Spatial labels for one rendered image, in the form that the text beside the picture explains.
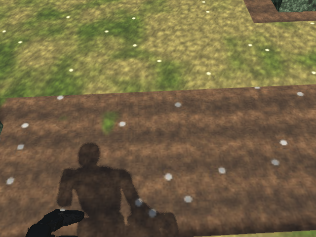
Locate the robot left hand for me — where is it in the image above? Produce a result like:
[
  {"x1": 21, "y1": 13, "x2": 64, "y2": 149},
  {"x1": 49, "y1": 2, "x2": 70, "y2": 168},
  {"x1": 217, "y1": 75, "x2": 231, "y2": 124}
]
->
[{"x1": 26, "y1": 208, "x2": 85, "y2": 237}]

